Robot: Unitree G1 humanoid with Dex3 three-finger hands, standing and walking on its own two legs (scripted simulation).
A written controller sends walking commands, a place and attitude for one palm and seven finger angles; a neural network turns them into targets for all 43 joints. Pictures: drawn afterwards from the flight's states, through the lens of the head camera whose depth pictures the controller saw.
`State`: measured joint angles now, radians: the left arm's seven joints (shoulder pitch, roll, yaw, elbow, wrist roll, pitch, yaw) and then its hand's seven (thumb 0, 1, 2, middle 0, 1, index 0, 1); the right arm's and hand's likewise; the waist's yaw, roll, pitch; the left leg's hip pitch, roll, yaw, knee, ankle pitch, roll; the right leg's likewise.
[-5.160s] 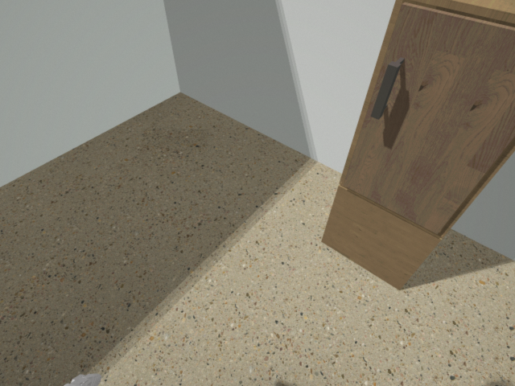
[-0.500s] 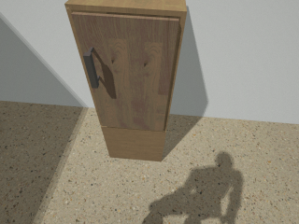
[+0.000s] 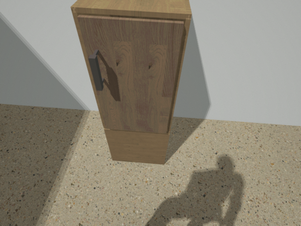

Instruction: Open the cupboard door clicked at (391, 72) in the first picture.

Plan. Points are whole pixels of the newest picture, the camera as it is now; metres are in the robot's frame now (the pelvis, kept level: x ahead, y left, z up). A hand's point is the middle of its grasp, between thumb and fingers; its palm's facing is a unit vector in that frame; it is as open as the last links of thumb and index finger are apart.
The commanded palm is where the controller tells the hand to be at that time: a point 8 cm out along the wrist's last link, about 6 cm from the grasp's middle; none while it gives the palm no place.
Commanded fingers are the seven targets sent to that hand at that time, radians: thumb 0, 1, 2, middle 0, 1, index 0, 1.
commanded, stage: look again from close up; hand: left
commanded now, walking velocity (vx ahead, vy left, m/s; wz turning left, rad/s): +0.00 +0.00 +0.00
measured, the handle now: (98, 70) +0.62 +0.24 +0.06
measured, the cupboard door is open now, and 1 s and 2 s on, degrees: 0 0 0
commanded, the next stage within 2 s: shuffle to correct the standing spot in 0.58 s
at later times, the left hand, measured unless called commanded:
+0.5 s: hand out of the picture +0.06 +0.24 -0.16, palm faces +0.03 -0.96 -0.29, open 7.4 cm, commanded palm none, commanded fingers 0.00 0.90 0.90 -0.20 -0.30 -0.20 -0.30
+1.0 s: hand out of the picture -0.06 +0.20 -0.19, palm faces +0.07 -0.99 -0.15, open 7.4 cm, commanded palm none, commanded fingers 0.00 0.90 0.90 -0.20 -0.30 -0.20 -0.30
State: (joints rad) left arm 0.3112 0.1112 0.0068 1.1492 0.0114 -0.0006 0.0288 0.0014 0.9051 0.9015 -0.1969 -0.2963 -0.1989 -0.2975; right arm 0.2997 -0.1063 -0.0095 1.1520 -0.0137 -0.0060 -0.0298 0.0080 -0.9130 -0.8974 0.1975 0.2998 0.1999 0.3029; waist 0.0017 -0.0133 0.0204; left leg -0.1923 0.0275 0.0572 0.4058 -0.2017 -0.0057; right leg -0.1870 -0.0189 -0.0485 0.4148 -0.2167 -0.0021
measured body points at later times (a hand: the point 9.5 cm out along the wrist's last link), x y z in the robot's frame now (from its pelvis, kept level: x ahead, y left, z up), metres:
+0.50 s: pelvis -0.01 +0.02 -0.01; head -0.04 +0.02 +0.44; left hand +0.06 +0.29 -0.14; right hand +0.07 -0.25 -0.14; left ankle +0.01 +0.12 -0.74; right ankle +0.00 -0.12 -0.74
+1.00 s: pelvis +0.00 +0.04 -0.01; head -0.01 +0.05 +0.44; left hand -0.06 +0.25 -0.18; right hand -0.03 -0.20 -0.16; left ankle +0.01 +0.12 -0.74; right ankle +0.00 -0.11 -0.74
